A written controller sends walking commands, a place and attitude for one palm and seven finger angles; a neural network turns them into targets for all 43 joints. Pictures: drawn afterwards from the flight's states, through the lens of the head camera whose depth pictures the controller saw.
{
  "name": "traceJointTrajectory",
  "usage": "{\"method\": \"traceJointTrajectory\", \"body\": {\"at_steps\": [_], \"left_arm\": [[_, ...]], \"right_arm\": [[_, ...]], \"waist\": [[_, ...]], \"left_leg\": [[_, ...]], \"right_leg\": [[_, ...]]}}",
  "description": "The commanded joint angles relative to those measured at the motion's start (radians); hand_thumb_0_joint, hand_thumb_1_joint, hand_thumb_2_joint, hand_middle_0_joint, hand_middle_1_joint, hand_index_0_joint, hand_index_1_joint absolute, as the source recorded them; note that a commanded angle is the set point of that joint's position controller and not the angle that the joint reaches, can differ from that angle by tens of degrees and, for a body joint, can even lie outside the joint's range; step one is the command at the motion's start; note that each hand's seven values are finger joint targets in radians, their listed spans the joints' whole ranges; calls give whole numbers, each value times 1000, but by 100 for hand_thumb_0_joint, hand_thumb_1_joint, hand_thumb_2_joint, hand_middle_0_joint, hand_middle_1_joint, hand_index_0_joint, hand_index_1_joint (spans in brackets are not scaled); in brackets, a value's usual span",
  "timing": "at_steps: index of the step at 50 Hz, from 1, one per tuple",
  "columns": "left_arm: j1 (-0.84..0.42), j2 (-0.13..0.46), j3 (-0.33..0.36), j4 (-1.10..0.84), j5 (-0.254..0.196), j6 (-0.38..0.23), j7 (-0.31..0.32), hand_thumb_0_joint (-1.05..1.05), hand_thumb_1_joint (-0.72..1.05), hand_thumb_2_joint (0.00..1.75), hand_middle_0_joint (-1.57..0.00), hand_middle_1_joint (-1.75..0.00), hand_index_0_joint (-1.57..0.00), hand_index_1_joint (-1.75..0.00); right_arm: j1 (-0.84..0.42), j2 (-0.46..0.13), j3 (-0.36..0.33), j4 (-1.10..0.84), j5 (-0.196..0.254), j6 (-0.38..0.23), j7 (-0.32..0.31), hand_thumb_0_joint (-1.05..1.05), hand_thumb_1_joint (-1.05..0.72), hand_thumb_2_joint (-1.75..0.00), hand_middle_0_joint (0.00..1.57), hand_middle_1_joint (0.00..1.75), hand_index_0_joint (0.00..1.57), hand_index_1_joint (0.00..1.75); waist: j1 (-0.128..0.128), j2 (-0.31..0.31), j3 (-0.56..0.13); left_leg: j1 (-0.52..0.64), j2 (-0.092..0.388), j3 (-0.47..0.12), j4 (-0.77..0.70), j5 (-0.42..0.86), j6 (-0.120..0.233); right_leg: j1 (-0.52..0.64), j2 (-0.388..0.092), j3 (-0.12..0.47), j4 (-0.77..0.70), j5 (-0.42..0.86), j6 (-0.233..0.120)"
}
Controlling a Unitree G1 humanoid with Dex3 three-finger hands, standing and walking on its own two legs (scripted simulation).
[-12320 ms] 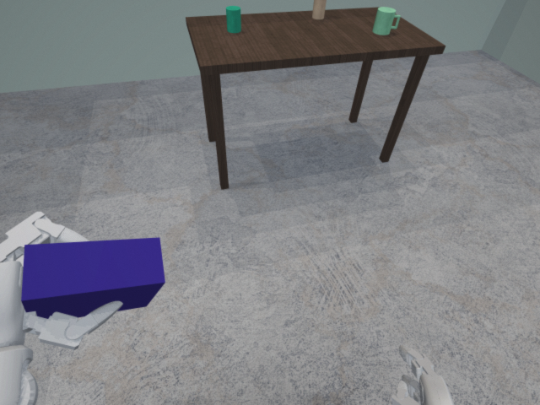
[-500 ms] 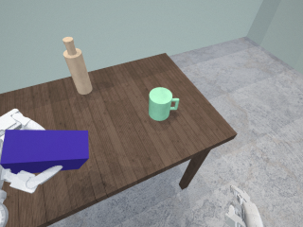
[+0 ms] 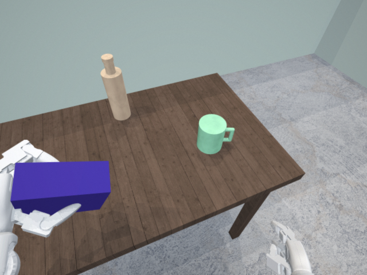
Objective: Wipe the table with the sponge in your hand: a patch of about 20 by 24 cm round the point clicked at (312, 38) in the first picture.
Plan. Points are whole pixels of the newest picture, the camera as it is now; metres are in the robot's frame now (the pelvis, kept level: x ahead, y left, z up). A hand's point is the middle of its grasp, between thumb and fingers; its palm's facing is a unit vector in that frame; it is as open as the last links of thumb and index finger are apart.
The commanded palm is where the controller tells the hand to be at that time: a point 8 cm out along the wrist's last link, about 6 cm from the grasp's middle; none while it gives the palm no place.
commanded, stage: come to a stop and stand still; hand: left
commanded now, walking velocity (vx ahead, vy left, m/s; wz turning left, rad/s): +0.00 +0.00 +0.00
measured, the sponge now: (78, 188) +0.23 +0.20 +0.13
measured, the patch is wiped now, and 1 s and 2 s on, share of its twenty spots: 0.00 0.00 0.00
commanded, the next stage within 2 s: look again from close up in 0.66 s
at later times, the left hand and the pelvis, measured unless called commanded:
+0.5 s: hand (2, 190) +0.20 +0.31 +0.15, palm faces +0.34 -0.86 -0.39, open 9.6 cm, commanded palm +0.15 +0.34 +0.17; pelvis -0.01 +0.06 +0.00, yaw +0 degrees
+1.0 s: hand (15, 181) +0.21 +0.28 +0.17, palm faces +0.31 -0.86 -0.41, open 9.6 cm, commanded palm +0.15 +0.33 +0.17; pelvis -0.02 +0.05 +0.00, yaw -2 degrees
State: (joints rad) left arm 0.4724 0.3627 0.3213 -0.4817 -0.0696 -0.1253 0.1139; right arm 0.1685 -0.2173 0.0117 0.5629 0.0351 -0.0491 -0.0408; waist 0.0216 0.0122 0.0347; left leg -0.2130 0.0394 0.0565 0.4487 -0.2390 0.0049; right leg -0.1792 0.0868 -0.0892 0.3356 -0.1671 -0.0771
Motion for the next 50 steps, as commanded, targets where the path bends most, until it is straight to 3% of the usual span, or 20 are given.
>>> {"method": "traceJointTrajectory", "body": {"at_steps": [1, 5, 8, 13, 14, 20, 23, 26, 31, 37, 38, 39, 40, 41, 42, 44, 45, 48, 49, 50], "left_arm": [[-76, 173, 118, -210, -4, -64, 13, 0, 10, 130, -120, -160, -120, -160], [-80, 174, 115, -223, -3, -70, 7, 0, 10, 130, -120, -160, -120, -160], [-80, 175, 116, -214, 0, -69, 7, 0, 10, 130, -120, -160, -120, -160], [-98, 171, 108, -231, 7, -81, 4, 0, 10, 130, -120, -160, -120, -160], [-93, 185, 119, -247, 9, -88, 1, 0, 10, 130, -120, -160, -120, -160], [-96, 162, 108, -235, 15, -104, -3, 0, 10, 130, -120, -160, -120, -160], [-88, 172, 120, -229, 19, -107, -1, 0, 10, 130, -120, -160, -120, -160], [-88, 174, 123, -241, 22, -117, -3, 0, 10, 130, -120, -160, -120, -160], [-52, 169, 131, -220, 16, -116, -4, 0, 10, 130, -120, -160, -120, -160], [-45, 167, 135, -214, 8, -111, -2, 0, 10, 130, -120, -160, -120, -160], [-1152, 971, 714, -450, 200, -216, 0, 0, 10, 130, -120, -160, -120, -160], [-848, 555, 457, 6, 105, -173, -12, 0, 10, 130, -120, -160, -120, -160], [-564, 369, 321, 115, 73, -167, -40, 0, 10, 130, -120, -160, -120, -160], [-418, 273, 225, 67, 42, -181, -64, 0, 10, 130, -120, -160, -120, -160], [-257, 203, 165, 16, 18, -183, -75, 0, 10, 130, -120, -160, -120, -160], [-50, 62, 62, -81, -7, -178, -84, 0, 10, 130, -120, -160, -120, -160], [-45, 78, 48, -135, -4, -173, -84, 0, 10, 130, -120, -160, -120, -160], [-85, 217, 172, -171, 12, -176, -50, 0, 10, 130, -120, -160, -120, -160], [-102, 290, 256, -185, 15, -177, -33, 0, 10, 130, -120, -160, -120, -160], [-117, 241, 224, -170, 6, -186, -40, 0, 10, 130, -120, -160, -120, -160]], "right_arm": [[-75, -107, -37, -163, -4, -59, -11, 0, -90, -90, 20, 30, 20, 30], [-72, -104, -32, -166, -7, -65, -12, 0, -90, -90, 20, 30, 20, 30], [-57, -107, -34, -168, -10, -68, -13, 0, -90, -90, 20, 30, 20, 30], [-46, -108, -33, -168, -13, -81, -12, 0, -90, -90, 20, 30, 20, 30], [-55, -105, -30, -167, -11, -88, -10, 0, -90, -90, 20, 30, 20, 30], [-38, -102, -32, -163, -18, -104, -10, 0, -90, -90, 20, 30, 20, 30], [-29, -105, -38, -159, -22, -108, -10, 0, -90, -90, 20, 30, 20, 30], [-27, -110, -43, -155, -25, -115, -7, 0, -90, -90, 20, 30, 20, 30], [-26, -110, -47, -152, -22, -113, -3, 0, -90, -90, 20, 30, 20, 30], [-34, -113, -48, -153, -17, -103, -5, 0, -90, -90, 20, 30, 20, 30], [103, -159, -40, -134, -86, -157, 3, 0, -90, -90, 20, 30, 20, 30], [-14, -75, -33, -66, -25, -136, 7, 0, -90, -90, 20, 30, 20, 30], [43, -104, -59, -90, -42, -135, 27, 0, -90, -90, 20, 30, 20, 30], [46, -110, -62, -129, -30, -138, 42, 0, -90, -90, 20, 30, 20, 30], [27, -114, -64, -141, -16, -135, 56, 0, -90, -90, 20, 30, 20, 30], [-20, -95, -54, -156, 6, -141, 90, 0, -90, -90, 20, 30, 20, 30], [-10, -105, -53, -165, 8, -136, 92, 0, -90, -90, 20, 30, 20, 30], [-36, -116, -47, -166, -2, -139, 65, 0, -90, -90, 20, 30, 20, 30], [-63, -114, -41, -161, 0, -134, 57, 0, -90, -90, 20, 30, 20, 30], [-49, -105, -35, -168, -6, -129, 45, 0, -90, -90, 20, 30, 20, 30]], "waist": [[-11, 6, -160], [-13, 37, -154], [-12, 29, -142], [-14, 68, -132], [-14, 101, -126], [-11, 101, -121], [-9, 82, -131], [-9, 103, -129], [-9, 77, -149], [-13, 71, -157], [-7, -61, 11], [-11, 72, -53], [1, 100, -180], [7, 95, -231], [16, 79, -234], [25, 71, -215], [19, 35, -174], [14, -79, -116], [13, -52, -109], [6, -50, -111]], "left_leg": [[46, 77, -121, -67, 173, 33], [31, 87, -140, -98, 167, 29], [9, 91, -154, -117, 141, 24], [-8, 100, -171, -151, 105, 10], [-9, 101, -173, -168, 95, 4], [-22, 115, -192, -209, 71, -43], [-7, 120, -191, -202, 109, -53], [16, 121, -196, -213, 172, -84], [50, 112, -175, -170, 265, -92], [35, 97, -168, -140, 255, -76], [-196, 93, -88, 5, 204, 27], [-35, 113, -134, 12, 220, -2], [61, 48, -134, -19, 237, -48], [104, 42, -101, -11, 222, -40], [91, 44, -100, -22, 199, -9], [63, 54, -98, -72, 140, 17], [19, 68, -110, -90, 114, 21], [-46, 60, -117, -98, 18, 14], [-37, 61, -108, -100, 0, 16], [-59, 58, -123, -103, -15, 19]], "right_leg": [[70, -195, 180, -42, 200, 85], [79, -189, 164, -29, 173, 57], [81, -185, 161, -31, 142, 49], [78, -172, 141, -11, 104, 41], [71, -160, 127, 1, 92, 44], [78, -145, 99, 42, 56, 45], [77, -148, 98, 48, 64, 45], [58, -135, 82, 80, 45, 43], [54, -142, 77, 62, 66, 36], [70, -155, 95, 39, 115, 29], [-26, -150, 100, 53, 71, 66], [-158, -237, 93, 51, -43, -2], [-69, -185, 132, 90, 25, -26], [-42, -173, 168, 95, 76, 2], [-10, -179, 182, 86, 104, 35], [22, -159, 158, 94, 95, 59], [36, -160, 141, 87, 93, 65], [28, -164, 156, 49, 17, 53], [9, -157, 157, 48, -10, 52], [18, -166, 147, 44, -24, 46]]}}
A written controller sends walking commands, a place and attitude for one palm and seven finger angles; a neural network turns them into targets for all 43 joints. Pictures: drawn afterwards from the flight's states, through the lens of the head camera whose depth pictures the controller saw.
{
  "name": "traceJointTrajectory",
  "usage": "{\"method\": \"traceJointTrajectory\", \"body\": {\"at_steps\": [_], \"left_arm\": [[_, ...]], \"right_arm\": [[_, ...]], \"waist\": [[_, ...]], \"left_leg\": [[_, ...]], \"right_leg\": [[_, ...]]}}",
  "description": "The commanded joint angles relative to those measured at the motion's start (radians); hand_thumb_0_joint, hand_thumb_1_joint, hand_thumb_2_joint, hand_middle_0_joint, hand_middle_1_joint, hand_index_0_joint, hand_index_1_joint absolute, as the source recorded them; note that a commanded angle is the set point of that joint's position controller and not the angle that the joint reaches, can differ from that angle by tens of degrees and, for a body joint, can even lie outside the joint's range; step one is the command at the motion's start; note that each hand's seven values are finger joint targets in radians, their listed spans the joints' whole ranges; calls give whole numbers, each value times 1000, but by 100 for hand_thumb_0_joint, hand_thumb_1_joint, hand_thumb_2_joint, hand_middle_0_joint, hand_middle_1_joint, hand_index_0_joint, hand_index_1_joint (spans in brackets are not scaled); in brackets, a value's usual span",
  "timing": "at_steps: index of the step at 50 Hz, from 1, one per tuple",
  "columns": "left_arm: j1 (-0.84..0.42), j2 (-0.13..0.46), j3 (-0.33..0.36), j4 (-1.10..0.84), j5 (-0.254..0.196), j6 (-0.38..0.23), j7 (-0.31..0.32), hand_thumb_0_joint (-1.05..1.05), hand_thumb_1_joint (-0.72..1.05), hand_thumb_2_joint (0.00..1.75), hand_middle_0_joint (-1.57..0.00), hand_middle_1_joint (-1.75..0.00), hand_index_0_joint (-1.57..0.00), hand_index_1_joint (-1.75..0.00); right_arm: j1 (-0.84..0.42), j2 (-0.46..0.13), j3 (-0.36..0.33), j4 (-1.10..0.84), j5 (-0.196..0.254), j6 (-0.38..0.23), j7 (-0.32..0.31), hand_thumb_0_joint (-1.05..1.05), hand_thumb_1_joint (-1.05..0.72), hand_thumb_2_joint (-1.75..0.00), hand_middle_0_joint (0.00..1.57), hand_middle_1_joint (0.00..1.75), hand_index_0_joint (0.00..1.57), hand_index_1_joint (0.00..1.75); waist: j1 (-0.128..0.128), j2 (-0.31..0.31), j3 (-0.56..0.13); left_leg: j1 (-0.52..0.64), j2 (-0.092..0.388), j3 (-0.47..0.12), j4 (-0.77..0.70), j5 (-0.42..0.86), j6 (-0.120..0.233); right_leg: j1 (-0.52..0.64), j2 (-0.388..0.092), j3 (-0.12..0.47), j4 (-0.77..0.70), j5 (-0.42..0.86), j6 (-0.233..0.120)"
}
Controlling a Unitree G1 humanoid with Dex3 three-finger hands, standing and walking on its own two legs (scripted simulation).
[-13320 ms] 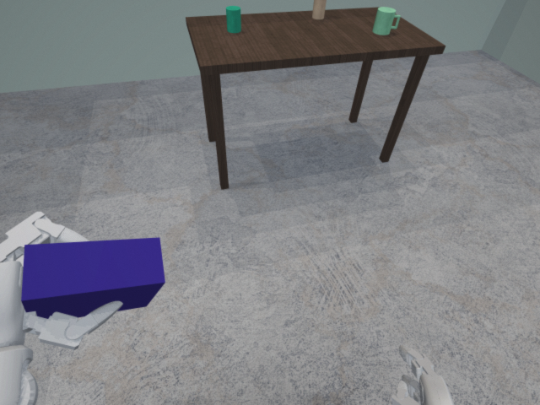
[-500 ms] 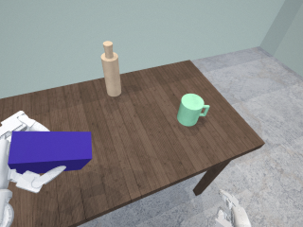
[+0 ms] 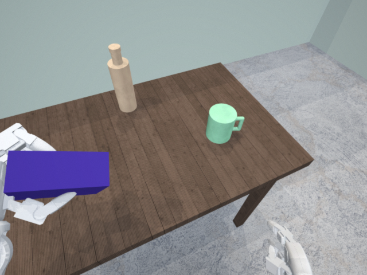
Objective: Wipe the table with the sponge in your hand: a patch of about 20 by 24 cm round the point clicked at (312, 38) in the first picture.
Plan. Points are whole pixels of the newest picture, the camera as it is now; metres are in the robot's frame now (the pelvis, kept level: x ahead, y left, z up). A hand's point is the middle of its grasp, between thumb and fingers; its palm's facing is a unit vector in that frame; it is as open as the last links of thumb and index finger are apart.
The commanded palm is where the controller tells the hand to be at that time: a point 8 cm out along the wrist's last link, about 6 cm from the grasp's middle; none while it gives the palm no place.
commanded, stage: look again from close up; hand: left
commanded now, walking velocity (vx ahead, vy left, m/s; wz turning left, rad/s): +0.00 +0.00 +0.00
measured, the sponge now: (75, 175) +0.24 +0.20 +0.15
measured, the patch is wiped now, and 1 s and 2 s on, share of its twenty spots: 0.00 0.00 0.00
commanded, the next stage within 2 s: come to a stop and stand still in 0.06 s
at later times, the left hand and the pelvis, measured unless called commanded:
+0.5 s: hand (43, 179) +0.23 +0.24 +0.15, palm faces +0.31 -0.86 -0.42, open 9.6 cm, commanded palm +0.17 +0.29 +0.18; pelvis +0.01 +0.01 +0.00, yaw +1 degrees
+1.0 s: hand (29, 177) +0.23 +0.26 +0.16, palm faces +0.38 -0.85 -0.37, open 9.6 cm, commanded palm +0.17 +0.29 +0.18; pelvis +0.02 +0.01 +0.00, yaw +2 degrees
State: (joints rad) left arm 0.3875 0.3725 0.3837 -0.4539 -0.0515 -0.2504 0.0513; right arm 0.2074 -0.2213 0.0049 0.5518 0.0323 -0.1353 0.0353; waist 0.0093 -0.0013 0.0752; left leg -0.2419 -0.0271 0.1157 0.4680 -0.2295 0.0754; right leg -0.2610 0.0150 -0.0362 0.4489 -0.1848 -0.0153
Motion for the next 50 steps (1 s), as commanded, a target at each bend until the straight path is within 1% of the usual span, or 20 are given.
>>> {"method": "traceJointTrajectory", "body": {"at_steps": [1, 4, 5, 9, 10, 11, 12, 13, 14, 15, 18, 20, 23, 24, 27, 30, 35, 44, 49, 50], "left_arm": [[-58, 259, 186, -223, -16, -67, 24, 0, 10, 130, -120, -160, -120, -160], [-98, 309, 225, -257, -17, -78, 30, 0, 10, 130, -120, -160, -120, -160], [-98, 249, 171, -243, -26, -83, 23, 0, 10, 130, -120, -160, -120, -160], [-65, 215, 138, -246, -17, -81, 24, 0, 10, 130, -120, -160, -120, -160], [-53, 162, 86, -231, -21, -81, 19, 0, 10, 130, -120, -160, -120, -160], [-1012, 964, 647, -507, 133, -175, 29, 0, 10, 130, -120, -160, -120, -160], [-371, 282, 221, 141, 28, -110, -10, 0, 10, 130, -120, -160, -120, -160], [-164, 143, 98, 84, 9, -94, -16, 0, 10, 130, -120, -160, -120, -160], [-36, 31, 8, 43, -23, -82, -20, 0, 10, 130, -120, -160, -120, -160], [-46, 89, 24, -87, -19, -84, -9, 0, 10, 130, -120, -160, -120, -160], [10, 144, 53, -131, -13, -73, 24, 0, 10, 130, -120, -160, -120, -160], [3, 172, 98, -140, -16, -70, 34, 0, 10, 130, -120, -160, -120, -160], [-55, 230, 155, -184, -21, -79, 44, 0, 10, 130, -120, -160, -120, -160], [-95, 266, 184, -232, -18, -84, 48, 0, 10, 130, -120, -160, -120, -160], [-110, 227, 139, -241, -21, -86, 45, 0, 10, 130, -120, -160, -120, -160], [-87, 156, 79, -224, -23, -77, 45, 0, 10, 130, -120, -160, -120, -160], [-53, 125, 50, -202, -16, -59, 53, 0, 10, 130, -120, -160, -120, -160], [-43, 188, 104, -275, -13, -49, 60, 0, 10, 130, -120, -160, -120, -160], [-19, 186, 107, -274, -16, -47, 60, 0, 10, 130, -120, -160, -120, -160], [-9, 154, 81, -237, -19, -46, 56, 0, 10, 130, -120, -160, -120, -160]], "right_arm": [[-90, -96, -26, -165, -1, -47, -42, 0, -90, -90, 20, 30, 20, 30], [-100, -91, -18, -160, -2, -54, -58, 0, -90, -90, 20, 30, 20, 30], [-86, -85, -15, -157, -5, -53, -62, 0, -90, -90, 20, 30, 20, 30], [-89, -91, -15, -137, -1, -86, -54, 0, -90, -90, 20, 30, 20, 30], [-69, -94, -14, -133, -8, -82, -54, 0, -90, -90, 20, 30, 20, 30], [66, -149, -42, -69, -90, -134, -53, 0, -90, -90, 20, 30, 20, 30], [-42, -36, -6, -45, -50, -117, -57, 0, -90, -90, 20, 30, 20, 30], [3, -108, -47, -113, -26, -131, -52, 0, -90, -90, 20, 30, 20, 30], [-28, -99, -49, -109, -8, -128, -33, 0, -90, -90, 20, 30, 20, 30], [-5, -116, -53, -121, -11, -115, -27, 0, -90, -90, 20, 30, 20, 30], [-53, -115, -47, -133, -12, -98, -32, 0, -90, -90, 20, 30, 20, 30], [-78, -104, -35, -142, -10, -84, -41, 0, -90, -90, 20, 30, 20, 30], [-82, -105, -37, -152, -11, -81, -67, 0, -90, -90, 20, 30, 20, 30], [-108, -103, -31, -148, -10, -81, -69, 0, -90, -90, 20, 30, 20, 30], [-81, -96, -31, -147, -13, -85, -77, 0, -90, -90, 20, 30, 20, 30], [-75, -95, -27, -131, -11, -93, -68, 0, -90, -90, 20, 30, 20, 30], [-77, -104, -31, -119, -16, -81, -58, 0, -90, -90, 20, 30, 20, 30], [-107, -100, -27, -148, -11, -53, -66, 0, -90, -90, 20, 30, 20, 30], [-101, -104, -28, -151, -13, -51, -70, 0, -90, -90, 20, 30, 20, 30], [-89, -101, -24, -148, -19, -45, -70, 0, -90, -90, 20, 30, 20, 30]], "waist": [[17, -3, -147], [18, 80, -163], [16, 80, -174], [20, 96, -206], [19, 64, -203], [35, -1, -133], [13, 7, -289], [42, 118, -267], [31, 203, -292], [24, 174, -271], [35, -21, -165], [29, -56, -149], [23, -33, -158], [21, 29, -167], [21, 93, -207], [17, 80, -216], [13, 36, -220], [15, 94, -193], [15, 91, -195], [14, 70, -190]], "left_leg": [[-24, 120, -184, -119, -25, -53], [-1, 115, -181, -101, -35, -49], [-11, 115, -185, -99, -45, -45], [59, 114, -170, -87, 14, -51], [48, 115, -174, -85, 10, -46], [-27, 98, -90, 1, 47, -53], [38, 59, -157, -48, 110, -51], [97, 77, -141, -33, 155, -63], [159, 95, -115, -46, 227, -63], [97, 117, -158, -80, 239, -69], [-25, 134, -193, -133, 92, -56], [-51, 136, -206, -154, 65, -59], [-23, 127, -213, -145, 60, -66], [-6, 127, -203, -144, 79, -65], [27, 128, -207, -119, 185, -80], [70, 124, -190, -94, 245, -87], [79, 123, -184, -80, 303, -96], [41, 126, -195, -117, 244, -105], [26, 130, -194, -132, 188, -100], [7, 133, -201, -141, 170, -97]], "right_leg": [[93, -95, 113, -67, -1, -19], [81, -97, 132, -76, 4, -23], [99, -103, 124, -83, 3, -22], [96, -96, 127, -83, 55, -20], [103, -101, 116, -92, 54, -17], [-5, -72, 132, -158, 158, 43], [93, -139, 130, -71, 124, -50], [106, -124, 215, -83, 154, -34], [105, -111, 145, -48, 197, -25], [145, -110, 114, -19, 165, -19], [143, -92, 96, -27, 57, -9], [141, -82, 60, -21, 44, -4], [125, -88, 82, -30, 46, -8], [120, -82, 74, -11, 54, -7], [150, -92, 66, -3, 114, -13], [137, -91, 65, -22, 150, -14], [148, -87, 66, -37, 216, -13], [164, -76, 63, -40, 181, -12], [176, -73, 57, -48, 162, -8], [183, -76, 50, -56, 150, -6]]}}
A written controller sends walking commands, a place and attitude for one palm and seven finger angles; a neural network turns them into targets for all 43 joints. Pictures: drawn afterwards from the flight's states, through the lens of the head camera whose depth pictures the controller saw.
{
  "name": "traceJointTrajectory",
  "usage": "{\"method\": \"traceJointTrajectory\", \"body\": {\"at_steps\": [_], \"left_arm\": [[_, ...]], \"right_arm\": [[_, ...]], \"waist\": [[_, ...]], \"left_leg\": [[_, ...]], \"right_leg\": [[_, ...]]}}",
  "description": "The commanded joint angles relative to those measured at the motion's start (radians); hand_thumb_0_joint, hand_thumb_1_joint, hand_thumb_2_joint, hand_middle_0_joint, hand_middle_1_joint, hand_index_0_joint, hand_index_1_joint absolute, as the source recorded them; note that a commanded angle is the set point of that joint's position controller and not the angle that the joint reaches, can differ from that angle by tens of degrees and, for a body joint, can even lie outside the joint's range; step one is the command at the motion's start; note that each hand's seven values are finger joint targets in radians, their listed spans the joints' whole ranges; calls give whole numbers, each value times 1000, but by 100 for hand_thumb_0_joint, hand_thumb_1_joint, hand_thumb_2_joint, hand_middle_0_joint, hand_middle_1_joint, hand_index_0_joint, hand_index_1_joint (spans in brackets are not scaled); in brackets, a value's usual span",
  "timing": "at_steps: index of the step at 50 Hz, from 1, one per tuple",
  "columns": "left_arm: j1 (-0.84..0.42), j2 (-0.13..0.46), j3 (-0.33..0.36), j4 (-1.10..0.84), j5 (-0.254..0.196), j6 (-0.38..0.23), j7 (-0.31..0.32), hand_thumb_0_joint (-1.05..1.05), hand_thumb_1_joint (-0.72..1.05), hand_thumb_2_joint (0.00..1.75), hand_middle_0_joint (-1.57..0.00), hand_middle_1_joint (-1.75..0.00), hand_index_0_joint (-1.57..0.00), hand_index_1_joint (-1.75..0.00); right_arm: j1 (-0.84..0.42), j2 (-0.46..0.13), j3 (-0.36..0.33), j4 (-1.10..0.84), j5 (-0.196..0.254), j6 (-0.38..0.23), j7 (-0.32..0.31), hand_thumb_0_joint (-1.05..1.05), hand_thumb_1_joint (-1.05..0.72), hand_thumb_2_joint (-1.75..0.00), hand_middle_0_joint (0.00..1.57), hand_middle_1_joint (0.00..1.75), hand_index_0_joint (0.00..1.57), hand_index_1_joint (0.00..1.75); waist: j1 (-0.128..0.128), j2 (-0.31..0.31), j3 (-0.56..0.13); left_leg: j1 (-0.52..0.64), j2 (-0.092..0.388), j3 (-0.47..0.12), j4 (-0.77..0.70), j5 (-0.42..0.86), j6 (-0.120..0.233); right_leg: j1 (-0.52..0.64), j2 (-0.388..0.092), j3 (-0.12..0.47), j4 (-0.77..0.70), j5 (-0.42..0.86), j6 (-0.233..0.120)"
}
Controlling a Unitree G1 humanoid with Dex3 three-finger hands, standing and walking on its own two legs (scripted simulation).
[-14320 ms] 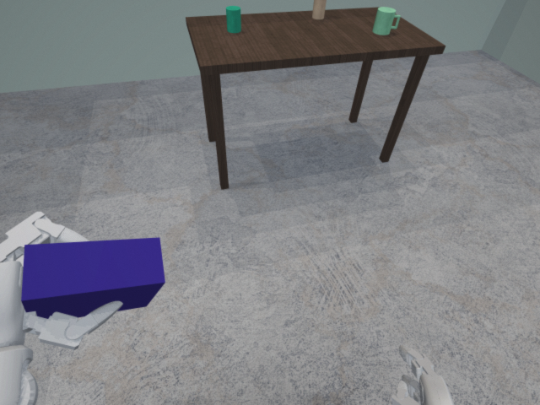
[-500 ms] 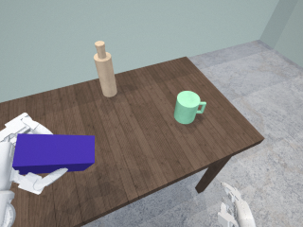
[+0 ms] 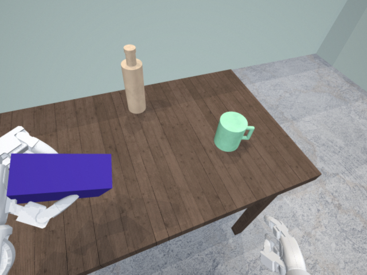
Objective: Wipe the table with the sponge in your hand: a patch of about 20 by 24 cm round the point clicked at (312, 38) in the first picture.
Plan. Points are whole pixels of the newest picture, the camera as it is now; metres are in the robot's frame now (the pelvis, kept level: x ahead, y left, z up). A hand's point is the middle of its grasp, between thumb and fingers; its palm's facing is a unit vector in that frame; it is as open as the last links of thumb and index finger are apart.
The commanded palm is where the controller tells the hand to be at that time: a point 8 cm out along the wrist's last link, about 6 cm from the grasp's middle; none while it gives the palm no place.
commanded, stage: come to a stop and stand still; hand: left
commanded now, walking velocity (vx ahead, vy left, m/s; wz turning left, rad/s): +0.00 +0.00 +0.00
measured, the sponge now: (78, 178) +0.24 +0.20 +0.14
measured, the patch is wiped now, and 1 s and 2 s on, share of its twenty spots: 0.00 0.00 0.00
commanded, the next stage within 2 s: look again from close up in 0.08 s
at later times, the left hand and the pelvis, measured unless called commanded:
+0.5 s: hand (40, 183) +0.21 +0.24 +0.16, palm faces +0.34 -0.86 -0.38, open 9.6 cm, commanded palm +0.15 +0.28 +0.17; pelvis -0.01 +0.00 +0.00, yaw +0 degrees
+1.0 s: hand (63, 183) +0.21 +0.21 +0.16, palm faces +0.31 -0.86 -0.40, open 9.6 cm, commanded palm +0.15 +0.25 +0.17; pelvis -0.01 -0.03 +0.00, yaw -1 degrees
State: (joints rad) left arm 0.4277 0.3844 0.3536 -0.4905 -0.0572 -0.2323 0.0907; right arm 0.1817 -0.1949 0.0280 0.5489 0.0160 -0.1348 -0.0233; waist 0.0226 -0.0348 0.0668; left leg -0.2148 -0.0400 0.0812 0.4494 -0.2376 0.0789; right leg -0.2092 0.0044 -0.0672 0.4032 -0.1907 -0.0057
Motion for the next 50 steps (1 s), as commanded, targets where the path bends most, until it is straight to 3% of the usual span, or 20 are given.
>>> {"method": "traceJointTrajectory", "body": {"at_steps": [1, 4, 5, 9, 10, 12, 14, 15, 18, 24, 25, 29, 30, 33, 36, 39, 40, 46, 49, 50], "left_arm": [[-49, 151, 118, -207, -11, -61, 17, 0, 10, 130, -120, -160, -120, -160], [-64, 159, 117, -220, -6, -60, 19, 0, 10, 130, -120, -160, -120, -160], [-58, 133, 95, -197, -9, -61, 17, 0, 10, 130, -120, -160, -120, -160], [-72, 172, 127, -225, 1, -58, 24, 0, 10, 130, -120, -160, -120, -160], [-63, 133, 95, -186, -4, -58, 18, 0, 10, 130, -120, -160, -120, -160], [-75, 152, 106, -202, -1, -56, 20, 0, 10, 130, -120, -160, -120, -160], [-81, 168, 122, -225, 5, -59, 23, 0, 10, 130, -120, -160, -120, -160], [-73, 133, 92, -200, 0, -62, 18, 0, 10, 130, -120, -160, -120, -160], [-57, 154, 113, -201, 1, -56, 21, 0, 10, 130, -120, -160, -120, -160], [-47, 169, 127, -231, 2, -58, 19, 0, 10, 130, -120, -160, -120, -160], [-41, 135, 100, -205, -3, -59, 15, 0, 10, 130, -120, -160, -120, -160], [-40, 170, 128, -229, 1, -54, 18, 0, 10, 130, -120, -160, -120, -160], [-40, 134, 100, -202, -6, -53, 13, 0, 10, 130, -120, -160, -120, -160], [-80, 147, 106, -215, -6, -49, 12, 0, 10, 130, -120, -160, -120, -160], [-101, 148, 103, -217, -7, -46, 8, 0, 10, 130, -120, -160, -120, -160], [-100, 161, 115, -243, -6, -42, 5, 0, 10, 130, -120, -160, -120, -160], [-94, 133, 91, -221, -11, -40, 1, 0, 10, 130, -120, -160, -120, -160], [-52, 161, 127, -264, -18, -36, -6, 0, 10, 130, -120, -160, -120, -160], [-14, 181, 156, -266, -26, -29, -7, 0, 10, 130, -120, -160, -120, -160], [-13, 158, 135, -251, -33, -27, -11, 0, 10, 130, -120, -160, -120, -160]], "right_arm": [[-58, -131, -54, -148, -1, -47, -14, 0, -90, -90, 20, 30, 20, 30], [-72, -135, -53, -141, 4, -52, -13, 0, -90, -90, 20, 30, 20, 30], [-64, -134, -50, -140, -2, -48, -15, 0, -90, -90, 20, 30, 20, 30], [-74, -135, -53, -139, 3, -53, -17, 0, -90, -90, 20, 30, 20, 30], [-65, -132, -49, -136, -3, -49, -18, 0, -90, -90, 20, 30, 20, 30], [-62, -137, -56, -137, -2, -52, -20, 0, -90, -90, 20, 30, 20, 30], [-75, -138, -53, -135, 1, -56, -18, 0, -90, -90, 20, 30, 20, 30], [-66, -136, -49, -131, -5, -52, -18, 0, -90, -90, 20, 30, 20, 30], [-55, -138, -58, -136, -3, -54, -20, 0, -90, -90, 20, 30, 20, 30], [-71, -137, -55, -136, 0, -57, -20, 0, -90, -90, 20, 30, 20, 30], [-59, -135, -52, -132, -4, -53, -20, 0, -90, -90, 20, 30, 20, 30], [-67, -139, -57, -137, 0, -54, -21, 0, -90, -90, 20, 30, 20, 30], [-58, -132, -54, -133, -3, -50, -23, 0, -90, -90, 20, 30, 20, 30], [-52, -136, -63, -136, -1, -46, -25, 0, -90, -90, 20, 30, 20, 30], [-59, -131, -64, -138, -1, -43, -20, 0, -90, -90, 20, 30, 20, 30], [-73, -129, -64, -146, 0, -42, -10, 0, -90, -90, 20, 30, 20, 30], [-68, -124, -62, -146, -3, -38, -9, 0, -90, -90, 20, 30, 20, 30], [-59, -129, -77, -161, -5, -36, -1, 0, -90, -90, 20, 30, 20, 30], [-69, -131, -77, -165, 1, -34, -2, 0, -90, -90, 20, 30, 20, 30], [-65, -128, -77, -165, -2, -31, -6, 0, -90, -90, 20, 30, 20, 30]], "waist": [[-1, 90, -187], [-2, 101, -179], [-2, 97, -177], [1, 92, -173], [-1, 68, -163], [-3, 69, -161], [-2, 104, -159], [-3, 108, -160], [-3, 75, -165], [-3, 107, -175], [-4, 97, -173], [-2, 103, -178], [-4, 88, -171], [-5, 89, -168], [-3, 133, -158], [-1, 148, -157], [-3, 146, -156], [-4, 143, -190], [-4, 120, -199], [-7, 113, -199]], "left_leg": [[-13, 143, -163, -114, 184, -100], [-4, 137, -164, -116, 155, -98], [-12, 141, -167, -126, 136, -95], [-20, 141, -168, -133, 99, -92], [-28, 139, -168, -136, 82, -85], [-27, 137, -171, -130, 70, -81], [-28, 134, -169, -135, 56, -84], [-39, 133, -174, -141, 45, -79], [-37, 135, -176, -133, 64, -78], [-12, 135, -167, -127, 112, -88], [-19, 135, -171, -135, 116, -90], [-6, 141, -171, -135, 146, -100], [-2, 146, -173, -145, 150, -106], [14, 168, -182, -150, 200, -124], [21, 198, -193, -178, 218, -138], [32, 216, -181, -176, 230, -134], [17, 224, -192, -183, 212, -130], [38, 236, -182, -117, 295, -117], [15, 221, -158, -90, 230, -98], [-3, 222, -160, -84, 191, -88]], "right_leg": [[139, -67, 89, -13, 175, -17], [116, -64, 94, -22, 152, -17], [119, -67, 87, -26, 135, -16], [123, -63, 92, -26, 124, -14], [117, -66, 90, -39, 108, -14], [116, -71, 104, -48, 109, -16], [109, -64, 104, -46, 99, -18], [113, -65, 97, -49, 83, -19], [125, -70, 110, -50, 114, -19], [115, -62, 103, -40, 144, -19], [118, -63, 93, -41, 137, -19], [120, -58, 91, -30, 153, -18], [112, -55, 83, -34, 142, -16], [103, -46, 80, -24, 144, -13], [83, -29, 61, 5, 82, -8], [61, -19, 49, 26, 53, -7], [67, -20, 47, 27, 36, -7], [76, -30, 45, 8, 80, -17], [85, -33, 59, 2, 132, -19], [89, -43, 66, -3, 137, -19]]}}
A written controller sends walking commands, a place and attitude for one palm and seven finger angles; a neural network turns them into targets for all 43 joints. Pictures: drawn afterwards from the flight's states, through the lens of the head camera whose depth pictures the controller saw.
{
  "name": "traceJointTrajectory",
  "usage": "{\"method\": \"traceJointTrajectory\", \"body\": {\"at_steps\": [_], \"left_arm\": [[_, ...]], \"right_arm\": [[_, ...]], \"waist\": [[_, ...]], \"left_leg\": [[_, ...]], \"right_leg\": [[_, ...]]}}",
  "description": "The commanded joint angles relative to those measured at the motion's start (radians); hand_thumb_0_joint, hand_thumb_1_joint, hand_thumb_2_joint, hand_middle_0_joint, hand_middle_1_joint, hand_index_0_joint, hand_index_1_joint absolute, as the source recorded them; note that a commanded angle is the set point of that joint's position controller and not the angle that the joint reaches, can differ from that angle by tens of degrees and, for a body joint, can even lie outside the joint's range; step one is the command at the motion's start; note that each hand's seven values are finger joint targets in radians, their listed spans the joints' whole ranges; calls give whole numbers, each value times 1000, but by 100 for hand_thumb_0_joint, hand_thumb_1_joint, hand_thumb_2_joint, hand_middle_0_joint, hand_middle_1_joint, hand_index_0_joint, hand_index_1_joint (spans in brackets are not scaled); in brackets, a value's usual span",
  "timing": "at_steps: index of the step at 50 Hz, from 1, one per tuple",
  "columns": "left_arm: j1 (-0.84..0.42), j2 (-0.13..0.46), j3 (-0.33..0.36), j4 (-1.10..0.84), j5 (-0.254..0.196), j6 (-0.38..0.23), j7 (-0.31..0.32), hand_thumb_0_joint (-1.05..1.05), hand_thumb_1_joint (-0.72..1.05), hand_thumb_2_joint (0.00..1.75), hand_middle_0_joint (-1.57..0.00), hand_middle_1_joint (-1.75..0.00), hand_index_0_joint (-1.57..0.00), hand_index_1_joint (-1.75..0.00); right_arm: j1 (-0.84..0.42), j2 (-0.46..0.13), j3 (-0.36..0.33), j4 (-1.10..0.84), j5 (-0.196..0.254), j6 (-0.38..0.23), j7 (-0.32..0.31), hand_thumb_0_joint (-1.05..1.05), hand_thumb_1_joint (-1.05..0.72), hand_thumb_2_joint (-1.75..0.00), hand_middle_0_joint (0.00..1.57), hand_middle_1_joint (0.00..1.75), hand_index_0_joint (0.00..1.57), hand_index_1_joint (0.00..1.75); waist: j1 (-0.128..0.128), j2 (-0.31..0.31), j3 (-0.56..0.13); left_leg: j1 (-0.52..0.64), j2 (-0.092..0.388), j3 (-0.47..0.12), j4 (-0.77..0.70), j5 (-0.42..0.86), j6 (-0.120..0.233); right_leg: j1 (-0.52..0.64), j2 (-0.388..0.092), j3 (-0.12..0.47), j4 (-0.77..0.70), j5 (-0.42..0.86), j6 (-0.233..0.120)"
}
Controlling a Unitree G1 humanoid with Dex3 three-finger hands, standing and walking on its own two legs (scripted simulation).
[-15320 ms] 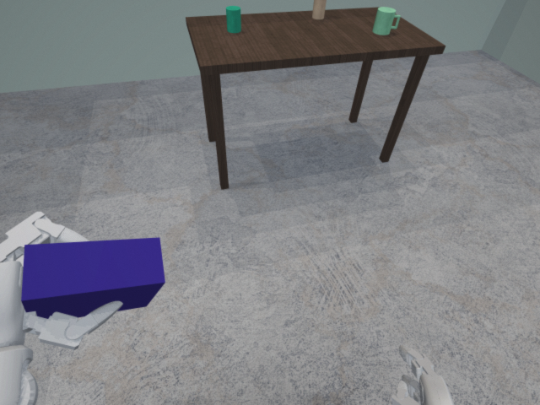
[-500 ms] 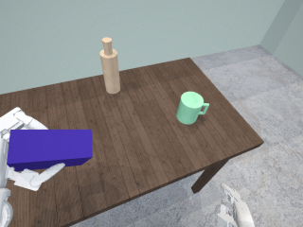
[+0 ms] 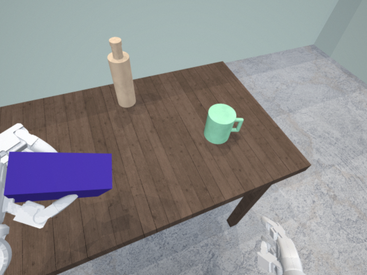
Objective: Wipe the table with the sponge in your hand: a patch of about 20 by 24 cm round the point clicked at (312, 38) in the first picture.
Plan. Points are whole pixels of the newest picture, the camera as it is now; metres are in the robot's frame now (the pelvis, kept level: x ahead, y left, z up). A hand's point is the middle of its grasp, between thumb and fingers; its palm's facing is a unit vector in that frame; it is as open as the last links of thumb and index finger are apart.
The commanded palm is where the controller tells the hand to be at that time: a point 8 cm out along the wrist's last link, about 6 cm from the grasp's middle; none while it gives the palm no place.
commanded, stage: shuffle to correct the standing spot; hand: left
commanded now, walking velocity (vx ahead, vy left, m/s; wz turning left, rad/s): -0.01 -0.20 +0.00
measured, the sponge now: (77, 177) +0.24 +0.20 +0.14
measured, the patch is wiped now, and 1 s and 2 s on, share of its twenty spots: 0.00 0.00 0.00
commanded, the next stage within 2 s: come to a stop and stand still in 0.32 s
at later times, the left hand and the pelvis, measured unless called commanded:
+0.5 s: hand (95, 172) +0.24 +0.17 +0.16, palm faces +0.28 -0.86 -0.42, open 9.6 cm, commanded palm +0.18 +0.21 +0.17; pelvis +0.01 -0.07 +0.00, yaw -1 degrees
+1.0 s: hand (54, 160) +0.25 +0.23 +0.17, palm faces +0.39 -0.81 -0.44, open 9.6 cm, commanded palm +0.17 +0.25 +0.17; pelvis +0.00 -0.03 +0.00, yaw -1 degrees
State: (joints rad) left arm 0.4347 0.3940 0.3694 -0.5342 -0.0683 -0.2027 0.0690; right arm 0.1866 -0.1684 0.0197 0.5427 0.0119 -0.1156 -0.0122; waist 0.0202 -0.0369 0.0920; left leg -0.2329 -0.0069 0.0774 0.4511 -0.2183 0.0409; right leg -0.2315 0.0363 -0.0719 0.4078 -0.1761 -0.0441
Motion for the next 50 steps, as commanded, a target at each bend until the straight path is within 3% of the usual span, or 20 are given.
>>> {"method": "traceJointTrajectory", "body": {"at_steps": [1, 6, 13, 16, 21, 28, 29, 33, 34, 38, 40, 41, 42, 43, 44, 45, 46, 48, 49, 50], "left_arm": [[-21, 163, 134, -199, -24, -53, 12, 0, 10, 130, -120, -160, -120, -160], [-47, 158, 120, -194, -34, -33, 13, 0, 10, 130, -120, -160, -120, -160], [-49, 178, 130, -215, -34, -16, 30, 0, 10, 130, -120, -160, -120, -160], [-20, 180, 135, -227, -39, -14, 33, 0, 10, 130, -120, -160, -120, -160], [15, 193, 156, -215, -41, -15, 30, 0, 10, 130, -120, -160, -120, -160], [50, 164, 134, -183, -25, -13, 53, 0, 10, 130, -120, -160, -120, -160], [64, 170, 135, -184, -25, -13, 57, 0, 10, 130, -120, -160, -120, -160], [15, 160, 113, -185, -13, -12, 61, 0, 10, 130, -120, -160, -120, -160], [14, 169, 116, -188, -13, -10, 62, 0, 10, 130, -120, -160, -120, -160], [-8, 150, 101, -155, -9, 2, 61, 0, 10, 130, -120, -160, -120, -160], [-7, 134, 84, -154, -11, 5, 58, 0, 10, 130, -120, -160, -120, -160], [-1020, 927, 657, -369, 123, -89, 60, 0, 10, 130, -120, -160, -120, -160], [-487, 329, 259, 194, 39, -56, 14, 0, 10, 130, -120, -160, -120, -160], [-197, 197, 177, 247, 24, -42, 10, 0, 10, 130, -120, -160, -120, -160], [-107, 63, 45, 178, -5, -43, 2, 0, 10, 130, -120, -160, -120, -160], [-121, 94, 50, 12, 8, -48, 10, 0, 10, 130, -120, -160, -120, -160], [-112, 90, 28, -83, 10, -51, 13, 0, 10, 130, -120, -160, -120, -160], [-5, 130, 51, -129, 12, -49, 26, 0, 10, 130, -120, -160, -120, -160], [62, 155, 99, -121, 3, -52, 40, 0, 10, 130, -120, -160, -120, -160], [31, 168, 114, -150, 0, -60, 45, 0, 10, 130, -120, -160, -120, -160]], "right_arm": [[-66, -159, -73, -158, 3, -50, -21, 0, -90, -90, 20, 30, 20, 30], [-70, -167, -77, -151, 6, -52, -33, 0, -90, -90, 20, 30, 20, 30], [-68, -164, -81, -145, 8, -43, -39, 0, -90, -90, 20, 30, 20, 30], [-73, -167, -81, -145, 11, -38, -40, 0, -90, -90, 20, 30, 20, 30], [-81, -171, -81, -146, 8, -26, -44, 0, -90, -90, 20, 30, 20, 30], [-97, -163, -64, -143, 23, -12, -33, 0, -90, -90, 20, 30, 20, 30], [-115, -166, -60, -132, 24, -11, -32, 0, -90, -90, 20, 30, 20, 30], [-111, -163, -54, -132, 19, 0, -37, 0, -90, -90, 20, 30, 20, 30], [-123, -167, -53, -123, 21, 2, -35, 0, -90, -90, 20, 30, 20, 30], [-111, -161, -54, -134, 21, 13, -38, 0, -90, -90, 20, 30, 20, 30], [-117, -158, -51, -134, 22, 17, -35, 0, -90, -90, 20, 30, 20, 30], [107, -162, -103, -68, 0, -56, -43, 0, -90, -90, 20, 30, 20, 30], [11, -96, -75, -52, -7, -59, -35, 0, -90, -90, 20, 30, 20, 30], [-9, -170, -110, -119, 12, -71, -30, 0, -90, -90, 20, 30, 20, 30], [-37, -186, -108, -109, 20, -66, -5, 0, -90, -90, 20, 30, 20, 30], [-52, -173, -98, -146, 13, -55, 10, 0, -90, -90, 20, 30, 20, 30], [-67, -156, -83, -164, 20, -57, 21, 0, -90, -90, 20, 30, 20, 30], [-66, -157, -76, -176, 15, -64, 18, 0, -90, -90, 20, 30, 20, 30], [-84, -151, -67, -157, 19, -65, 17, 0, -90, -90, 20, 30, 20, 30], [-66, -151, -64, -158, 11, -62, 9, 0, -90, -90, 20, 30, 20, 30]], "waist": [[-5, 108, -222], [-11, 62, -203], [-15, 21, -206], [-19, 35, -212], [-15, 83, -212], [-11, 14, -245], [-10, 48, -236], [-4, 27, -228], [-5, 53, -228], [-4, 5, -233], [-6, 18, -237], [-23, -138, -52], [-8, -35, -288], [35, 67, -231], [17, 263, -330], [32, 287, -349], [36, 201, -323], [33, 29, -247], [29, -18, -241], [21, -99, -232]], "left_leg": [[5, 184, -154, -79, 132, -42], [4, 147, -127, -38, -25, -20], [25, 95, -71, 64, -76, -11], [35, 98, -71, 66, -37, -10], [12, 138, -80, 17, 32, -1], [10, 75, -65, 64, 65, -3], [33, 74, -64, 55, 61, 1], [40, 79, -84, 32, 97, 4], [73, 84, -85, 24, 102, 7], [63, 88, -92, 19, 128, 5], [86, 89, -93, 12, 134, 7], [50, 6, 146, 46, 68, -40], [46, -11, 67, -50, 116, -11], [146, 33, 83, -41, 206, -12], [188, 88, 43, -40, 289, 23], [79, 132, -27, -16, 368, 29], [24, 120, -38, -8, 321, 10], [-22, 89, -66, 13, 140, 2], [1, 88, -67, 16, 98, 3], [-25, 73, -76, 38, 69, -2]], "right_leg": [[110, -80, 91, -15, 127, 18], [41, -97, 157, -70, 74, 15], [-27, -149, 229, -163, -44, 41], [-24, -148, 216, -153, 2, 44], [39, -115, 166, -100, 133, 92], [165, -168, 223, -164, 318, 157], [140, -168, 214, -170, 311, 157], [160, -170, 216, -174, 311, 157], [128, -167, 205, -167, 295, 143], [164, -165, 203, -160, 312, 140], [148, -163, 190, -150, 305, 128], [-46, -54, 104, -251, 690, 345], [197, -81, 49, -30, 767, 276], [132, -84, 153, 23, 861, 282], [156, -109, 126, 167, 700, 208], [223, -126, 127, 183, 434, 130], [229, -120, 136, 118, 318, 100], [161, -136, 184, 1, 219, 89], [128, -140, 191, -31, 197, 84], [132, -167, 214, -65, 179, 81]]}}
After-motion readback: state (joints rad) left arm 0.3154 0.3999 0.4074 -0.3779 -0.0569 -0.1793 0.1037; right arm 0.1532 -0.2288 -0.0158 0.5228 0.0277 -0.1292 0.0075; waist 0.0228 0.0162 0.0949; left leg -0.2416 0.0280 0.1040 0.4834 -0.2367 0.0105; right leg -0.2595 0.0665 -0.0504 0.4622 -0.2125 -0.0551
